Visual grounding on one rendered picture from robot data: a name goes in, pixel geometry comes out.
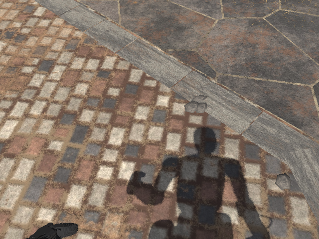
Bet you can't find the left robot hand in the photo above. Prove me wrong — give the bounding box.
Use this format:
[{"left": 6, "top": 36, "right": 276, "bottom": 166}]
[{"left": 26, "top": 222, "right": 79, "bottom": 239}]

